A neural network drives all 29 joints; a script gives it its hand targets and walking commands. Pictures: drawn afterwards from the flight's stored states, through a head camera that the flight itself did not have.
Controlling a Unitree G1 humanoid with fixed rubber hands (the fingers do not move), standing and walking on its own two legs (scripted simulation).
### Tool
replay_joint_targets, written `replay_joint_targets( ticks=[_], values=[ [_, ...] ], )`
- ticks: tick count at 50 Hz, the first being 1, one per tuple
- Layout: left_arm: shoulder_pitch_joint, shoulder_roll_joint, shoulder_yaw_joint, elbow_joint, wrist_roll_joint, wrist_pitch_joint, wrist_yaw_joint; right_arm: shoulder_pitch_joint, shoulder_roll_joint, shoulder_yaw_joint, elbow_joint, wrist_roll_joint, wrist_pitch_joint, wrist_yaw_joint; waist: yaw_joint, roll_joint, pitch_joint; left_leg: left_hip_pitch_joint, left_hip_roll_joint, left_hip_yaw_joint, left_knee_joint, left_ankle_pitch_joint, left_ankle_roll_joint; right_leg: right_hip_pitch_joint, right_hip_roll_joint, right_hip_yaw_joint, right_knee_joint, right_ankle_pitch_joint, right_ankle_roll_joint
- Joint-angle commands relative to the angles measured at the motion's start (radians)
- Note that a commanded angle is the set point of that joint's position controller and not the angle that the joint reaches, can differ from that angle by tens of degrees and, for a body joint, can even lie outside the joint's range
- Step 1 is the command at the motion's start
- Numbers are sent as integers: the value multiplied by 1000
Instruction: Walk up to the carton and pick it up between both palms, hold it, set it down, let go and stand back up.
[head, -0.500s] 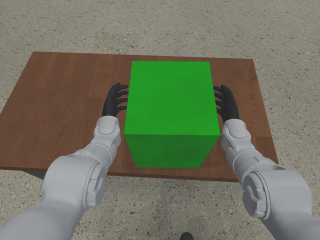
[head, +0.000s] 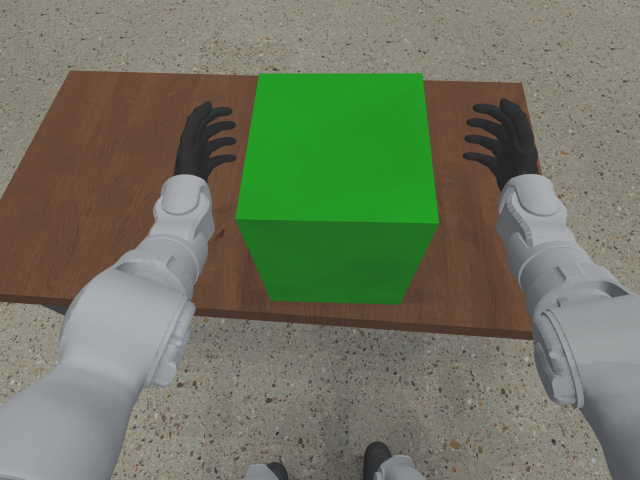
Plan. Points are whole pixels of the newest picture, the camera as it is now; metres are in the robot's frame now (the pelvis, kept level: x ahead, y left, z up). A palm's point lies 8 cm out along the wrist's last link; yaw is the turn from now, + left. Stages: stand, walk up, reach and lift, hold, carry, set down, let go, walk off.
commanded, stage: set down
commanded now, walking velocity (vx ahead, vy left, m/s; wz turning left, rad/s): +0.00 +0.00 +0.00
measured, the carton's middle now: (337, 201) +0.50 -0.01 -0.02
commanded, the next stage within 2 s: none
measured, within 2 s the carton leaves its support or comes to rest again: neither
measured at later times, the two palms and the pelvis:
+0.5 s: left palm (140, 96) +0.50 +0.19 +0.16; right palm (570, 78) +0.50 -0.22 +0.18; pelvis +0.02 +0.01 +0.04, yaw -1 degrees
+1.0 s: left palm (156, 190) +0.44 +0.19 +0.10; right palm (536, 179) +0.44 -0.21 +0.10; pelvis +0.01 +0.00 +0.04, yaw +0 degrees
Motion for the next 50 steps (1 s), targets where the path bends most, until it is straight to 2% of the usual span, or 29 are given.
replay_joint_targets(
  ticks=[1, 7, 15, 20, 24, 29, 33, 37, 40, 43, 47, 50],
  values=[
    [-422, 223, 45, -153, 24, 0, 13, -455, -156, -34, -201, -17, -9, -29, -7, -142, -859, 71, -96, 82, -106, 144, 20, 955, 37, 54, -2, 353, 70],
    [-452, 202, 32, -167, 29, 68, 29, -472, -159, -34, -177, -10, 48, -34, -8, -113, -775, 197, -84, 71, -149, 176, 2, 933, 50, 27, -53, 352, 53],
    [-455, 146, 7, -176, 64, 158, 32, -457, -198, -2, -67, 49, 97, -5, -9, -19, -633, 461, -55, 42, -172, 341, -42, 799, 66, -13, -144, 370, 26],
    [-462, 132, 10, -240, 84, 212, 41, -455, -226, 6, -58, 72, 124, 12, -2, 26, -594, 598, -43, 29, -192, 416, -58, 749, 76, -26, -205, 352, 14],
    [-460, 138, 28, -301, 99, 253, 49, -462, -239, 8, -82, 78, 150, 16, 3, 28, -598, 648, -41, 28, -210, 444, -59, 777, 79, -25, -234, 363, 12],
    [-365, 143, 80, -337, 147, 281, 42, -409, -228, 30, -104, 87, 164, 4, 15, -13, -567, 636, -46, 32, -240, 470, -44, 891, 73, -6, -249, 422, 25],
    [-236, 132, 131, -358, 199, 267, 25, -312, -197, 54, -134, 94, 148, -16, 25, -47, -510, 607, -54, 36, -271, 468, -27, 986, 64, 13, -256, 456, 36],
    [-130, 113, 176, -403, 236, 214, 12, -208, -162, 54, -193, 84, 101, -33, 31, -51, -469, 603, -63, 39, -290, 447, -21, 1014, 58, 21, -263, 440, 40],
    [-136, 119, 184, -474, 220, 168, 18, -201, -161, 25, -287, 60, 70, -41, 24, -45, -501, 601, -68, 43, -288, 404, -24, 996, 60, 16, -262, 386, 40],
    [-155, 119, 172, -528, 182, 135, 34, -206, -158, -10, -356, 26, 60, -48, 2, -35, -549, 606, -70, 41, -275, 337, -28, 954, 62, 7, -252, 322, 35],
    [-111, 109, 163, -522, 158, 107, 41, -167, -142, -32, -371, -4, 52, -60, -19, -33, -588, 605, -74, 36, -247, 313, -31, 935, 64, 6, -233, 307, 28],
    [-33, 106, 179, -480, 173, 92, 30, -115, -129, -20, -348, -1, 36, -73, -18, -52, -566, 586, -81, 35, -237, 333, -29, 967, 65, 13, -221, 331, 34]
  ],
)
